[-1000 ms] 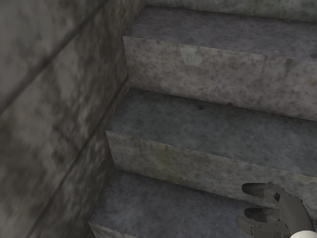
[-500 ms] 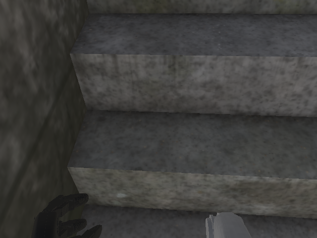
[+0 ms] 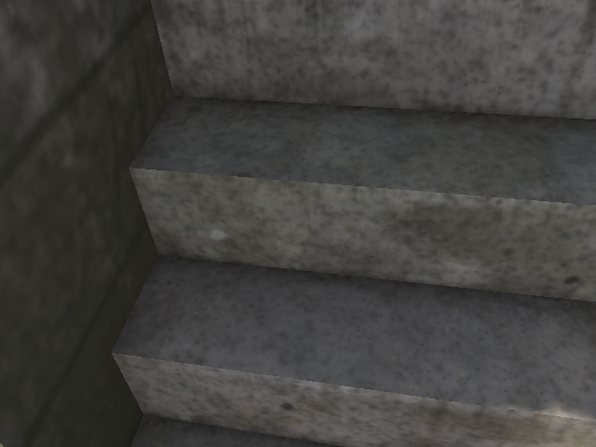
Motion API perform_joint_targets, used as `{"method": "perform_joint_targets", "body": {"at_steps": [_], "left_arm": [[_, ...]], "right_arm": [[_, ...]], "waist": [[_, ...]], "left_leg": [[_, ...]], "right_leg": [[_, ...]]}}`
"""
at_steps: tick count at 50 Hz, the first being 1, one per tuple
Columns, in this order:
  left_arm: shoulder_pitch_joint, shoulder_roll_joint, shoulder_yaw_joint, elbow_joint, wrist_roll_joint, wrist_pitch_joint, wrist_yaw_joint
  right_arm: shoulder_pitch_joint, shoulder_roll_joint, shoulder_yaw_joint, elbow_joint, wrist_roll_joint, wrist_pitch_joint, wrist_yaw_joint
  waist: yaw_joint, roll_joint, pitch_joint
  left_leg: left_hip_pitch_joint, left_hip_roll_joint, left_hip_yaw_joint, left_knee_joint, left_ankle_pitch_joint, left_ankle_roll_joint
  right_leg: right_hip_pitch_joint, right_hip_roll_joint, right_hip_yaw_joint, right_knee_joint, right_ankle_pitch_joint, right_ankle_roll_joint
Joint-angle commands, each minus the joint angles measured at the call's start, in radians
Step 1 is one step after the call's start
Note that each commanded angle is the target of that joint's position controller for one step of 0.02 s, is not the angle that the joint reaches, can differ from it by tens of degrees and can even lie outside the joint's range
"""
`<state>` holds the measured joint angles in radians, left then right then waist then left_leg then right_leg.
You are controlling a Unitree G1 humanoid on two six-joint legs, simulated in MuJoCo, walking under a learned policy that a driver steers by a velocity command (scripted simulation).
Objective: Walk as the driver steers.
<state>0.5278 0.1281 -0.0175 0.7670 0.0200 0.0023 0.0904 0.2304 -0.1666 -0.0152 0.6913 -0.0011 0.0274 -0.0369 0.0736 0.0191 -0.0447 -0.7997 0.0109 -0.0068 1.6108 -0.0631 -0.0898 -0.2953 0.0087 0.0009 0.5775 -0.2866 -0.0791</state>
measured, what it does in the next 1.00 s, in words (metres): walks ahead: left foot, then right foot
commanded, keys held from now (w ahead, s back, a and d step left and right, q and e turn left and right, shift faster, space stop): w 1.00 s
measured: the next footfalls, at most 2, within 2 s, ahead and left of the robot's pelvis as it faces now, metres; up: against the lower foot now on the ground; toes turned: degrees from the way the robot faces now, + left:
left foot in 0.20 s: +0.00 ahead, +0.13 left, +0.00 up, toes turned +3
right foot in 0.96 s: +0.12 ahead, -0.25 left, +0.00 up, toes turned -7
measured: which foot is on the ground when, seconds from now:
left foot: up 0.00-0.18, down 0.20-0.94, up 0.96-1.00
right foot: down 0.00-0.20, up 0.22-0.94, down 0.96-1.00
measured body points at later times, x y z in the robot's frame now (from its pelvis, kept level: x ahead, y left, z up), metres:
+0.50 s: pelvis -0.04 +0.04 +0.01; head -0.04 +0.07 +0.45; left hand +0.12 +0.25 -0.11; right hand -0.07 -0.18 -0.13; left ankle -0.04 +0.13 -0.73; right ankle +0.00 -0.14 -0.47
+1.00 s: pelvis +0.11 -0.10 -0.01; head +0.15 -0.12 +0.44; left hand +0.39 +0.07 -0.06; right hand +0.10 -0.35 -0.15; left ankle -0.03 +0.12 -0.62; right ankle +0.08 -0.24 -0.74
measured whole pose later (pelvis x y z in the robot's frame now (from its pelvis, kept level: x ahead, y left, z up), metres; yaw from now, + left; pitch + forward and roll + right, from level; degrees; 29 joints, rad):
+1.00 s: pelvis +0.11 -0.10 -0.01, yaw -2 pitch +5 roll +3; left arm -0.02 0.16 -0.01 0.61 0.02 -0.12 -0.02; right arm 0.41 -0.19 -0.03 0.84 -0.02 -0.05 -0.06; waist -0.06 -0.01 -0.02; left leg -0.40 0.04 -0.15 1.21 -0.44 0.00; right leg -0.35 -0.12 -0.02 0.61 -0.32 0.02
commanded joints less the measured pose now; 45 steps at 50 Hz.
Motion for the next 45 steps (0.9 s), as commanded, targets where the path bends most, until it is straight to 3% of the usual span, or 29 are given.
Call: {"method": "perform_joint_targets", "body": {"at_steps": [1, 3, 5, 7, 9, 10, 11, 12, 13, 14, 15, 17, 18, 19, 21, 24, 25, 26, 29, 31, 34, 36, 37, 38, 41, 42, 43, 44, 45], "left_arm": [[-0.113, 0.154, 0.051, -0.122, -0.004, -0.031, 0.003], [-0.143, 0.17, 0.058, -0.136, -0.005, -0.028, 0.0], [-0.163, 0.171, 0.064, -0.149, -0.014, -0.027, -0.004], [-0.17, 0.155, 0.065, -0.16, -0.029, -0.017, -0.004], [-0.184, 0.119, 0.056, -0.181, -0.031, -0.016, -0.017], [-0.249, 0.073, 0.045, -0.212, -0.02, -0.027, -0.033], [-0.302, 0.002, 0.03, -0.244, -0.027, -0.045, -0.036], [-0.221, 0.079, 0.057, -0.202, -0.033, -0.052, -0.043], [-0.248, 0.112, 0.066, -0.211, -0.034, -0.045, -0.055], [-0.29, 0.108, 0.058, -0.218, -0.022, -0.044, -0.068], [-0.334, 0.136, 0.062, -0.225, -0.003, -0.046, -0.061], [-0.396, 0.113, 0.057, -0.223, 0.029, -0.052, -0.063], [-0.39, 0.088, 0.051, -0.217, 0.033, -0.051, -0.065], [-0.31, 0.04, 0.043, -0.16, 0.021, -0.041, -0.066], [-0.308, 0.036, 0.037, -0.172, -0.009, -0.028, -0.061], [-0.417, 0.011, 0.018, -0.201, -0.007, -0.024, -0.057], [-0.427, 0.034, 0.016, -0.222, 0.001, -0.032, -0.064], [-0.426, 0.0, 0.004, -0.192, 0.008, -0.017, -0.063], [-0.421, 0.004, -0.007, -0.198, -0.013, -0.005, -0.056], [-0.459, 0.008, -0.01, -0.206, -0.017, -0.016, -0.049], [-0.52, 0.002, -0.022, -0.241, -0.028, -0.032, -0.059], [-0.489, -0.007, -0.023, -0.239, -0.031, -0.041, -0.065], [-0.517, -0.012, -0.023, -0.233, -0.038, -0.047, -0.068], [-0.52, -0.008, -0.021, -0.238, -0.048, -0.051, -0.067], [-0.605, -0.035, -0.042, -0.294, -0.039, -0.068, -0.087], [-0.694, -0.05, -0.06, -0.335, -0.029, -0.078, -0.098], [-0.848, -0.034, -0.058, -0.376, -0.009, -0.108, -0.113], [-0.736, 0.003, -0.039, -0.359, 0.002, -0.131, -0.125], [-0.524, 0.116, 0.01, -0.296, -0.005, -0.15, -0.127]], "right_arm": [[-0.186, -0.006, -0.002, -0.119, 0.025, -0.035, -0.012], [-0.163, -0.025, -0.01, -0.11, 0.037, -0.033, -0.012], [-0.111, -0.059, -0.026, -0.09, 0.017, -0.041, 0.001], [-0.09, -0.042, -0.027, -0.068, 0.011, -0.066, 0.013], [-0.051, -0.026, -0.026, -0.031, -0.007, -0.077, 0.026], [0.059, -0.022, -0.023, 0.003, -0.018, -0.088, 0.035], [0.179, -0.141, -0.043, 0.04, -0.035, -0.093, 0.042], [0.307, -0.249, -0.096, 0.096, -0.034, -0.113, 0.045], [0.21, -0.187, -0.076, 0.091, 0.004, -0.117, 0.036], [0.107, -0.129, -0.054, 0.08, 0.01, -0.117, 0.027], [0.008, -0.134, -0.051, 0.044, 0.002, -0.124, 0.013], [0.016, -0.088, -0.035, 0.064, -0.023, -0.129, -0.003], [0.042, -0.083, -0.03, 0.081, -0.021, -0.129, -0.01], [0.135, -0.058, -0.01, 0.131, -0.034, -0.121, -0.011], [0.218, -0.05, -0.004, 0.162, -0.015, -0.112, -0.005], [0.342, -0.023, -0.001, 0.22, -0.014, -0.102, -0.002], [0.321, -0.033, -0.003, 0.209, -0.007, -0.101, -0.007], [0.38, -0.014, 0.004, 0.24, -0.015, -0.099, -0.011], [0.401, -0.022, 0.001, 0.251, -0.001, -0.092, -0.023], [0.418, -0.028, -0.008, 0.264, -0.001, -0.088, -0.023], [0.421, -0.008, -0.002, 0.269, 0.014, -0.08, -0.048], [0.397, -0.031, -0.006, 0.254, 0.003, -0.076, -0.057], [0.428, -0.043, -0.008, 0.264, -0.009, -0.073, -0.058], [0.429, -0.054, -0.013, 0.266, -0.003, -0.07, -0.061], [0.382, -0.077, -0.027, 0.246, 0.01, -0.06, -0.074], [0.397, -0.075, -0.03, 0.24, 0.03, -0.042, -0.072], [0.463, -0.013, -0.012, 0.262, 0.043, -0.028, -0.073], [0.345, -0.043, -0.009, 0.211, 0.023, -0.029, -0.065], [0.277, -0.122, -0.024, 0.16, -0.009, -0.032, -0.055]], "waist": [[-0.015, -0.172, 0.067], [-0.025, -0.215, 0.081], [-0.018, -0.222, 0.113], [-0.015, -0.167, 0.125], [-0.027, -0.077, 0.096], [-0.076, 0.0, 0.053], [-0.11, 0.23, 0.026], [-0.139, 0.228, 0.019], [-0.09, 0.174, 0.136], [-0.062, 0.133, 0.197], [-0.034, 0.036, 0.174], [-0.043, -0.045, 0.075], [-0.042, -0.027, 0.037], [-0.054, 0.058, -0.001], [-0.068, 0.073, 0.073], [-0.118, 0.044, 0.116], [-0.104, -0.01, 0.12], [-0.128, 0.03, 0.106], [-0.116, 0.057, 0.142], [-0.132, 0.05, 0.156], [-0.138, 0.098, 0.167], [-0.129, 0.125, 0.144], [-0.164, 0.145, 0.128], [-0.164, 0.15, 0.15], [-0.163, 0.13, 0.156], [-0.191, 0.092, 0.144], [-0.229, 0.034, 0.179], [-0.147, 0.004, 0.095], [-0.058, 0.025, -0.092]], "left_leg": [[0.098, 0.008, 0.06, -0.423, -0.134, 0.019], [0.283, -0.015, 0.089, -0.642, -0.31, 0.042], [0.353, -0.018, 0.097, -0.804, -0.382, 0.083], [0.446, -0.024, 0.113, -1.078, -0.307, 0.14], [0.61, -0.026, 0.114, -1.279, -0.242, 0.16], [0.752, 0.052, 0.001, -1.286, -0.185, 0.171], [0.892, 0.284, -0.364, -1.299, -0.173, 0.276], [0.747, 0.507, -0.668, -1.482, -0.567, 0.497], [0.729, 0.449, -0.615, -1.503, -0.787, 0.468], [0.708, 0.356, -0.476, -1.452, -0.704, 0.369], [0.7, 0.287, -0.347, -1.425, -0.495, 0.267], [0.62, 0.209, -0.181, -1.379, -0.203, 0.21], [0.571, 0.181, -0.119, -1.361, -0.139, 0.214], [0.577, 0.197, -0.134, -1.339, -0.198, 0.284], [0.577, 0.216, -0.196, -1.373, -0.362, 0.335], [0.71, 0.243, -0.256, -1.366, -0.394, 0.331], [0.707, 0.23, -0.238, -1.36, -0.36, 0.31], [0.726, 0.258, -0.273, -1.353, -0.379, 0.338], [0.74, 0.284, -0.29, -1.375, -0.444, 0.339], [0.762, 0.297, -0.287, -1.377, -0.414, 0.341], [0.722, 0.282, -0.26, -1.401, -0.428, 0.341], [0.682, 0.265, -0.234, -1.401, -0.391, 0.34], [0.738, 0.291, -0.26, -1.423, -0.385, 0.35], [0.796, 0.295, -0.258, -1.413, -0.377, 0.335], [0.846, 0.297, -0.202, -1.396, -0.336, 0.258], [0.807, 0.278, -0.191, -1.427, -0.308, 0.258], [0.813, 0.209, -0.118, -1.368, 0.014, 0.222], [0.685, 0.154, -0.034, -1.24, 0.527, 0.174], [0.721, 0.138, -0.054, -1.013, 0.895, 0.157]], "right_leg": [[-0.003, -0.214, 0.338, -0.407, -0.283, -0.168], [-0.027, -0.211, 0.297, -0.437, -0.25, -0.156], [-0.002, -0.235, 0.321, -0.41, -0.267, -0.165], [0.005, -0.231, 0.337, -0.338, -0.268, -0.159], [-0.053, -0.152, 0.279, -0.165, -0.203, -0.105], [-0.195, -0.063, 0.188, 0.082, -0.191, -0.058], [-0.578, 0.096, 0.034, 0.507, -0.312, 0.024], [-0.651, 0.061, 0.199, 0.884, -0.305, 0.049], [-0.822, 0.043, 0.228, 1.112, -0.198, 0.059], [-0.929, 0.039, 0.224, 1.161, -0.109, 0.057], [-0.9, 0.007, 0.263, 1.014, 0.069, 0.048], [-0.725, 0.009, 0.234, 0.933, 0.299, 0.057], [-0.647, 0.019, 0.199, 0.901, 0.377, 0.067], [-0.661, 0.056, 0.113, 1.185, 0.339, 0.089], [-0.822, 0.041, 0.154, 1.358, 0.216, 0.095], [-1.035, 0.019, 0.169, 1.473, 0.141, 0.093], [-1.028, -0.01, 0.218, 1.322, 0.197, 0.094], [-1.06, 0.006, 0.164, 1.505, 0.157, 0.104], [-1.14, -0.032, 0.185, 1.562, 0.088, 0.122], [-1.186, -0.064, 0.17, 1.556, 0.057, 0.138], [-1.166, -0.136, 0.081, 1.492, 0.055, 0.172], [-1.058, -0.164, 0.045, 1.387, 0.114, 0.182], [-1.086, -0.155, 0.013, 1.465, 0.073, 0.179], [-1.134, -0.179, 0.041, 1.439, 0.02, 0.176], [-1.079, -0.24, 0.062, 1.131, -0.023, 0.147], [-1.007, -0.231, -0.002, 0.998, -0.09, 0.141], [-0.921, -0.179, -0.071, 0.866, -0.23, 0.125], [-0.507, -0.114, -0.069, 0.59, -0.125, 0.087], [-0.147, -0.048, -0.06, 0.273, 0.089, 0.075]]}}
Velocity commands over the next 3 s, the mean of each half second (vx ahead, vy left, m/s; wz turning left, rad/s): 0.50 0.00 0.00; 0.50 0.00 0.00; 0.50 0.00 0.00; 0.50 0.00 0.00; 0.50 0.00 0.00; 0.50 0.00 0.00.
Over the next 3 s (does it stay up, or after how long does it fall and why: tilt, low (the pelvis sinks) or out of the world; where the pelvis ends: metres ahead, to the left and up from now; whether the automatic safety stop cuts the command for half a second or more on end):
stays up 0.78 -0.21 0.67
